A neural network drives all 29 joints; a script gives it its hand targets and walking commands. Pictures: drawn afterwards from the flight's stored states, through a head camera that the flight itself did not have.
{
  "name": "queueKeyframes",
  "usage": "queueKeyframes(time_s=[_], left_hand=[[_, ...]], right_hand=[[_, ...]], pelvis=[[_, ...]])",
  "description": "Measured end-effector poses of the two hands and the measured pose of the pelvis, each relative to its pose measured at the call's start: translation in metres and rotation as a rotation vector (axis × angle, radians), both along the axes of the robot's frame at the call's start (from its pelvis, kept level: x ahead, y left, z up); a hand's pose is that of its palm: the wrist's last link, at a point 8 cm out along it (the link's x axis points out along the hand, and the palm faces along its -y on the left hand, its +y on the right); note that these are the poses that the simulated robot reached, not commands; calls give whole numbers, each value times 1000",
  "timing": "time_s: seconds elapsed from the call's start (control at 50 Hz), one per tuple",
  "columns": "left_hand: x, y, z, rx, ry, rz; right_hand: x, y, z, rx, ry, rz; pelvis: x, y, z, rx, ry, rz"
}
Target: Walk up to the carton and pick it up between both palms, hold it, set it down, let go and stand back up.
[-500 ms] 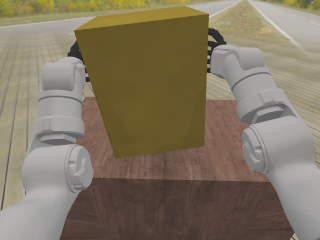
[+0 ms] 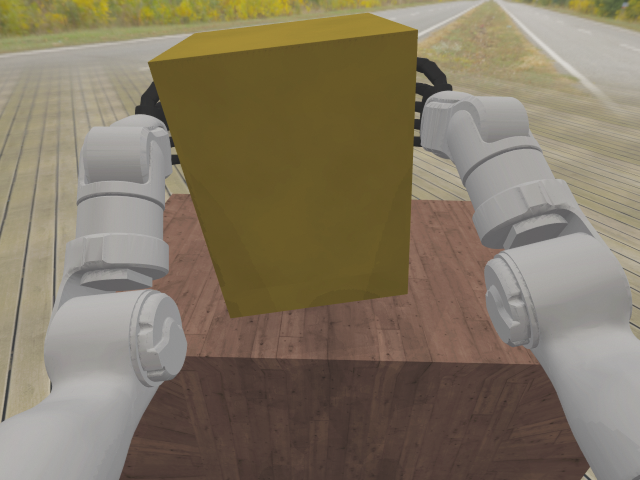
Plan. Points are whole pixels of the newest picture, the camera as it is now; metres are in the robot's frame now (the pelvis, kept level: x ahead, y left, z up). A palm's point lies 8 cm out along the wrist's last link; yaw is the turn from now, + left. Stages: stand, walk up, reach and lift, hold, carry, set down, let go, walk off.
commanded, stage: hold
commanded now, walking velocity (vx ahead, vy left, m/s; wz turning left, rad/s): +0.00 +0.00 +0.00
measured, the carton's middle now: (300, 162) +0.40 -0.01 +0.30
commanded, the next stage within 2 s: none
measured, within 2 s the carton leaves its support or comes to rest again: neither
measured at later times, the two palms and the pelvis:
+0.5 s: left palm (153, 138) +0.38 +0.15 +0.34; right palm (434, 117) +0.36 -0.16 +0.36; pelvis +0.00 +0.00 +0.00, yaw +0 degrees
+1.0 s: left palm (153, 141) +0.38 +0.16 +0.33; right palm (429, 121) +0.36 -0.16 +0.36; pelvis +0.00 +0.00 +0.00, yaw +0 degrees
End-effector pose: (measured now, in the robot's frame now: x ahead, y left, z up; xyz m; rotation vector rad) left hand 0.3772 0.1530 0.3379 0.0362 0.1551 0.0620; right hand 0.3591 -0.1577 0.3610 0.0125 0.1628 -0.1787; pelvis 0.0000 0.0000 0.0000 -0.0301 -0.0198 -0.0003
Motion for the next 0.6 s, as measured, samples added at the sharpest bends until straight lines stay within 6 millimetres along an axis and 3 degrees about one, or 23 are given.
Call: queueKeyframes(time_s=[0.6], left_hand=[[2, -1, -1, 10, 26, -1]], right_hand=[[2, -2, -3, 13, 29, -2]], pelvis=[[0, 1, 0, -1, 8, -5]])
